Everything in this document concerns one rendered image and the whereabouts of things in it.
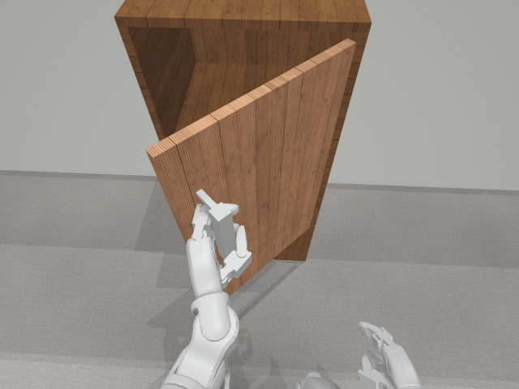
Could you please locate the left robot hand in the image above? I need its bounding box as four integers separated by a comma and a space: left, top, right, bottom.
187, 203, 251, 299

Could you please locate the left robot forearm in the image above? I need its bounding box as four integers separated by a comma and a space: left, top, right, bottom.
161, 291, 240, 389

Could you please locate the handle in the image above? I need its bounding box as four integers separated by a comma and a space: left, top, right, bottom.
196, 189, 237, 259

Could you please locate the right robot hand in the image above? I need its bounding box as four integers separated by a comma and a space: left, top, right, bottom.
358, 322, 422, 389

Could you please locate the cupboard door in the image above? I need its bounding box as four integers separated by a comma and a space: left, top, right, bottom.
145, 38, 357, 295

